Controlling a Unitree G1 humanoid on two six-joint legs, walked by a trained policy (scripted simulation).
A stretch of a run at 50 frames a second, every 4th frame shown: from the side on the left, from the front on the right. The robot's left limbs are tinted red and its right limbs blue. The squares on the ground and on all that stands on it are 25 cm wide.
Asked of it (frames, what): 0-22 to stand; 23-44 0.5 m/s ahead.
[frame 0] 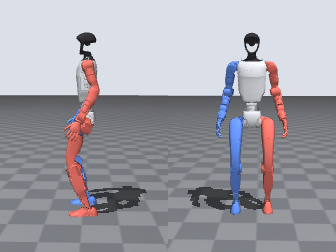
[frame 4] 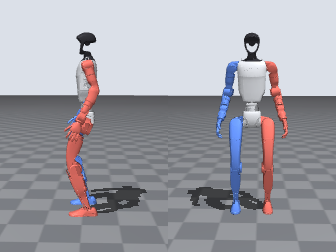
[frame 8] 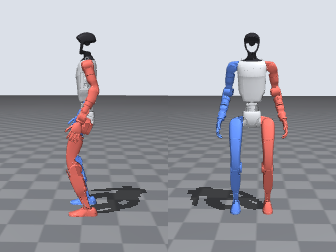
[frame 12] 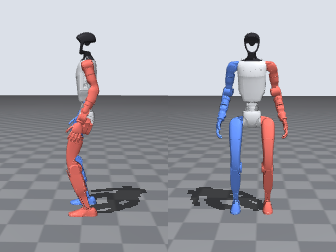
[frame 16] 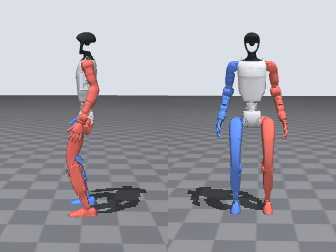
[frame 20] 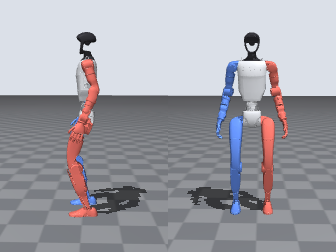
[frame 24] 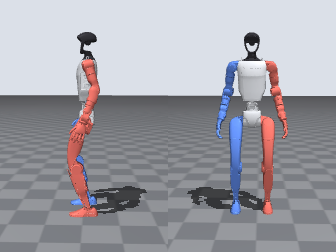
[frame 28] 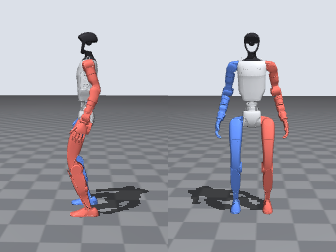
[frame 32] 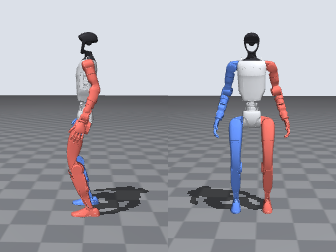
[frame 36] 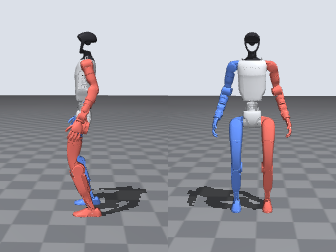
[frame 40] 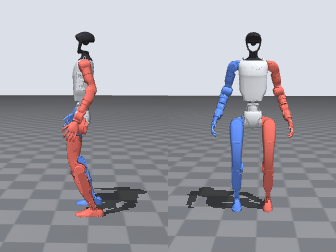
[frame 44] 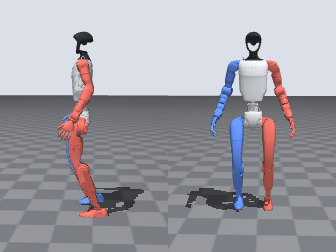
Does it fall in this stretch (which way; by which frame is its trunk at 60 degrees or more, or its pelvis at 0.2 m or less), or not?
no
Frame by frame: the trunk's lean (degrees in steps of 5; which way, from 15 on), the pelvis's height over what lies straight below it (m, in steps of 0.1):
0: 0, 0.8
4: 0, 0.8
8: 0, 0.8
12: 0, 0.8
16: 0, 0.8
20: 0, 0.8
24: 0, 0.8
28: 0, 0.8
32: 5, 0.8
36: 5, 0.8
40: 5, 0.8
44: 0, 0.8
